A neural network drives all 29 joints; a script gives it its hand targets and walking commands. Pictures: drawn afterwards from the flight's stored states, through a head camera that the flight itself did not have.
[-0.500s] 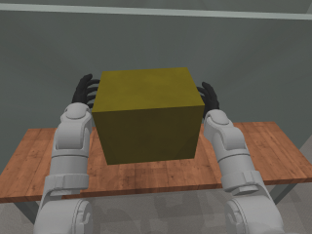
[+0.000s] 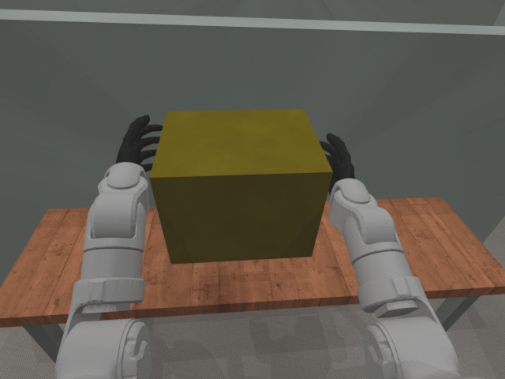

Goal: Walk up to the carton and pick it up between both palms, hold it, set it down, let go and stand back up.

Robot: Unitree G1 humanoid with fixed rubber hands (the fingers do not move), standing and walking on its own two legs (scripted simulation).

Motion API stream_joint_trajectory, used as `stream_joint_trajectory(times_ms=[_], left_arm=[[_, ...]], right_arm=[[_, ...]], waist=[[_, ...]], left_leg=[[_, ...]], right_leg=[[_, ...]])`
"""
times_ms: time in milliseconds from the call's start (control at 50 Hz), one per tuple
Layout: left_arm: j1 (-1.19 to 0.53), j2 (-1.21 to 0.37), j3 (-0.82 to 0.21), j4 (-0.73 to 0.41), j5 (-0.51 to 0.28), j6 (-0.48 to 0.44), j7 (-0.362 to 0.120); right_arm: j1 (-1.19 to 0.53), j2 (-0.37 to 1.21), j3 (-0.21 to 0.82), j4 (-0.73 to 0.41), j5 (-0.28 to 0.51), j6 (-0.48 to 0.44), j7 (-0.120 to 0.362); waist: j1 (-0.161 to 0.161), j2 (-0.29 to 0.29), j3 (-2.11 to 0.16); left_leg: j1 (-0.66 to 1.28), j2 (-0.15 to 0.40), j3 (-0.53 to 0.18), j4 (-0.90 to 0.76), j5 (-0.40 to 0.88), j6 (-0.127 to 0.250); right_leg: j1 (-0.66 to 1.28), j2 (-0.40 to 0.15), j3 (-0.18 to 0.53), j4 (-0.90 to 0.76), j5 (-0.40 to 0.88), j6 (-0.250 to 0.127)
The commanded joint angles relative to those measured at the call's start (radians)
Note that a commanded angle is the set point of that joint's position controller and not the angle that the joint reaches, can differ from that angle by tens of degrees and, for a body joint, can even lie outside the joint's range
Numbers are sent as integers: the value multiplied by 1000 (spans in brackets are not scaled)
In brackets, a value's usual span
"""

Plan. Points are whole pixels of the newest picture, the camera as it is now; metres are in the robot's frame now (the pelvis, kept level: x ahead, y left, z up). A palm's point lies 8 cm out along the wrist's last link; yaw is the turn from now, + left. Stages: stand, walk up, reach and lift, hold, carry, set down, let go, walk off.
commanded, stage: hold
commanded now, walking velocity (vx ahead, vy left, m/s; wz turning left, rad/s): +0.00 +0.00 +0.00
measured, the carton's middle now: (239, 184) +0.38 +0.00 +0.16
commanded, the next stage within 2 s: set down in 0.50 s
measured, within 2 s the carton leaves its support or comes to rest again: neither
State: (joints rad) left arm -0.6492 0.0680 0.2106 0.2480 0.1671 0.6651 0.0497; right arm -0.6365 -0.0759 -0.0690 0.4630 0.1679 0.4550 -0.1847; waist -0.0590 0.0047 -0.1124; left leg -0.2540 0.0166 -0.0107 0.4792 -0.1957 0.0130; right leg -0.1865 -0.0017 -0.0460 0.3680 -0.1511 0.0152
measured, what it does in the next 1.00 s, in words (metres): stands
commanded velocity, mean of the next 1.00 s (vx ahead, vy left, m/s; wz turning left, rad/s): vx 0.00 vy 0.00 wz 0.00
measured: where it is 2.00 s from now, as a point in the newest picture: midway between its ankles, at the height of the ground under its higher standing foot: outside the picture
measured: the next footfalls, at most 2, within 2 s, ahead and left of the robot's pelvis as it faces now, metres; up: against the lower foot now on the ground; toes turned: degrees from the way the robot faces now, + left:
none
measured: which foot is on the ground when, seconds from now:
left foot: down 0.00-1.00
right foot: down 0.00-1.00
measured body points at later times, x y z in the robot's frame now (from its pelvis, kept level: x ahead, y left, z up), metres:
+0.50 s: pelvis +0.01 +0.00 +0.00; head -0.04 +0.02 +0.45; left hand +0.39 +0.17 +0.20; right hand +0.38 -0.16 +0.19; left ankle +0.04 +0.11 -0.74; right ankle +0.03 -0.13 -0.74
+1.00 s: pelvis +0.00 +0.00 +0.00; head -0.03 +0.01 +0.45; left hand +0.41 +0.16 +0.20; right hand +0.39 -0.16 +0.15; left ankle +0.04 +0.11 -0.74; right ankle +0.03 -0.13 -0.74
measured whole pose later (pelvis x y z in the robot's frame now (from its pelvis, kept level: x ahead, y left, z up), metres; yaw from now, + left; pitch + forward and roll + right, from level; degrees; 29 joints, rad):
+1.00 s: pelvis +0.00 +0.00 +0.00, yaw +0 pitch -3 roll -2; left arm -0.68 0.04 0.29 0.38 0.25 0.43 -0.02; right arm -0.64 -0.02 -0.11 0.66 0.10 0.13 -0.18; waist -0.06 -0.01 -0.05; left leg -0.22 0.02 -0.01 0.46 -0.19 0.01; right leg -0.16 0.00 -0.05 0.36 -0.16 0.02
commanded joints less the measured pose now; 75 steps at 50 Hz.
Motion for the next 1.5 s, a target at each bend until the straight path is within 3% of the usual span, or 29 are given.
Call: stream_joint_trajectory(times_ms=[0,320,380,480,500,520,580,640,720,780,860,960,1120,1240,1380,1480], left_arm=[[-651,-746,-445,-48,-147,-57,-160],[-594,-769,-546,-230,-200,-60,-144],[-609,-764,-554,-275,-203,-61,-142],[-633,-757,-555,-270,-213,-60,-141],[-754,-784,-589,-336,-260,-75,-129],[-753,-786,-589,-339,-257,-81,-125],[-733,-772,-520,-220,-217,-98,-127],[-675,-729,-400,-27,-142,-118,-159],[-593,-664,-259,188,-44,-173,-218],[-613,-668,-257,203,-18,-222,-245],[-628,-691,-310,211,-39,-278,-236],[-605,-692,-364,202,-53,-329,-220],[-501,-710,-487,85,-107,-374,-191],[-458,-715,-542,-27,-116,-378,-183],[-461,-732,-568,-55,-117,-390,-162],[-467,-706,-515,23,-86,-394,-172]], right_arm=[[-976,652,398,-345,120,-93,132],[-879,659,494,-509,201,-79,86],[-853,653,496,-506,212,-64,81],[-867,658,492,-505,208,-52,84],[-775,637,456,-433,228,-61,102],[-792,635,444,-440,224,-65,108],[-856,631,407,-379,174,-92,125],[-946,639,336,-301,88,-147,144],[-977,626,232,-257,-56,-264,160],[-943,613,191,-210,-103,-337,164],[-934,606,183,-191,-127,-416,165],[-876,616,217,-192,-137,-464,157],[-725,626,335,-237,-82,-467,118],[-633,592,353,-269,-62,-463,104],[-622,568,349,-280,-65,-477,113],[-622,543,299,-225,-98,-476,122]], waist=[[12,-3,-318],[-4,24,-467],[-6,45,-469],[-3,33,-462],[-92,57,-477],[-82,62,-483],[-41,54,-440],[0,18,-327],[13,-44,-228],[-4,-33,-221],[-18,-15,-238],[-22,-11,-300],[-48,12,-445],[-79,44,-457],[-88,76,-448],[-91,56,-389]], left_leg=[[137,-60,-26,-204,21,-1],[256,-72,-39,-120,337,-39],[267,-71,-44,-112,363,-50],[249,-70,-42,-123,316,-48],[319,-47,-50,-109,384,-73],[324,-48,-46,-113,376,-77],[287,-49,-37,-141,282,-65],[192,-47,-16,-204,53,-25],[123,-46,14,-247,-103,17],[118,-43,26,-260,-119,15],[133,-34,23,-257,-107,8],[185,-41,25,-233,-34,2],[321,-52,4,-126,342,-49],[391,-47,-18,-72,572,-96],[438,-33,-33,-49,677,-125],[415,-32,-24,-75,577,-114]], right_leg=[[140,51,28,-100,-43,-5],[213,70,35,-69,244,13],[207,71,34,-64,254,14],[193,70,35,-72,213,13],[162,60,56,-82,248,-7],[155,61,52,-85,233,-7],[148,54,39,-99,155,-8],[143,39,19,-117,-12,-8],[167,21,0,-140,-160,0],[207,27,-17,-131,-163,0],[228,37,-34,-119,-124,-1],[230,40,-37,-117,-61,1],[283,57,-34,-93,280,11],[305,65,-32,-75,437,15],[253,70,-40,-81,419,4],[236,63,-38,-97,351,5]])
